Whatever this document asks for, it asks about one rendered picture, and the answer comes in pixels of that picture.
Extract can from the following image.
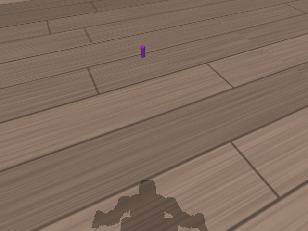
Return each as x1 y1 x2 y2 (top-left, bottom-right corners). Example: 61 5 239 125
141 45 145 58

